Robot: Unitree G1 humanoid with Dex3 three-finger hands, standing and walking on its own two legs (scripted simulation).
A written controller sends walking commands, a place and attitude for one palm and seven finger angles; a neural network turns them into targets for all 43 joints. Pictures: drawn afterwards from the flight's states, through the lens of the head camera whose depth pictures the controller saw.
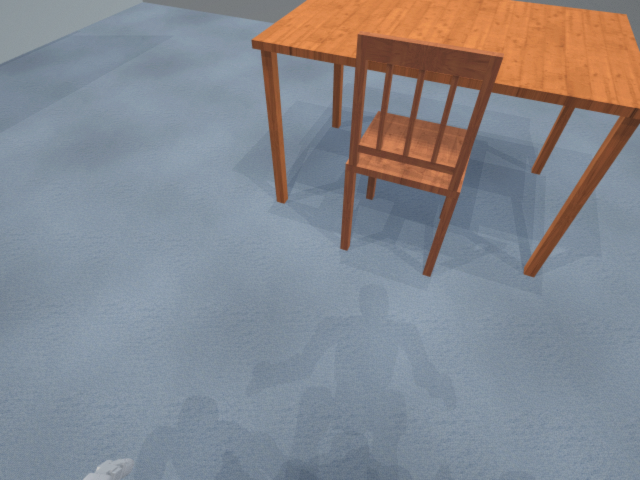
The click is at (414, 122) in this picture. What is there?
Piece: chair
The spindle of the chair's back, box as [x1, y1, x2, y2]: [403, 69, 425, 156]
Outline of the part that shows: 419,69 403,151 403,155 407,156 425,72 424,70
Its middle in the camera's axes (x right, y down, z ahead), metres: +0.27 -0.36 +1.12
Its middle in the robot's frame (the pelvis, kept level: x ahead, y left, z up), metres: +1.08 -0.22 -0.10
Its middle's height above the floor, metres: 0.66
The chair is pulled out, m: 0.00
